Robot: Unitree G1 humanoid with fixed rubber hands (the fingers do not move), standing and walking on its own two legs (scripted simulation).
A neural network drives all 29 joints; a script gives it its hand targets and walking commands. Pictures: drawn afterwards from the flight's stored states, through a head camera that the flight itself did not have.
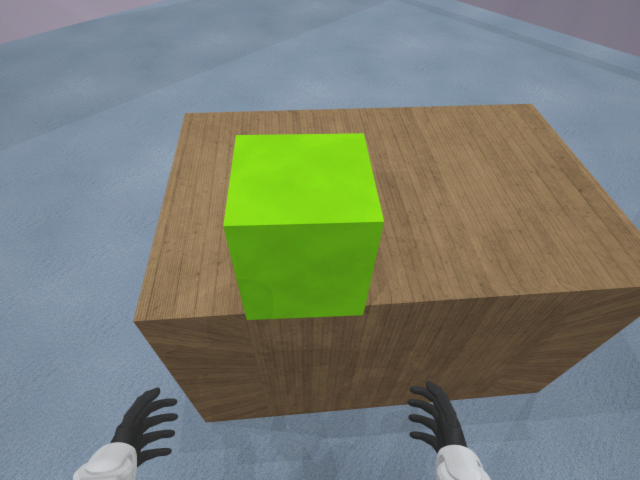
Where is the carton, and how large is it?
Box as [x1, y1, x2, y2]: [223, 133, 383, 319]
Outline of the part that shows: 363,133 236,135 223,226 246,319 355,315 363,313 383,223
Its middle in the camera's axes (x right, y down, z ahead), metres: -0.03 -0.01 +0.66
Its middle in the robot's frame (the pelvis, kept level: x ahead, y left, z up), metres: +0.49 +0.02 -0.02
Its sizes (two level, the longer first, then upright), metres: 0.210 0.200 0.250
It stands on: a pedestal, 0.64 m high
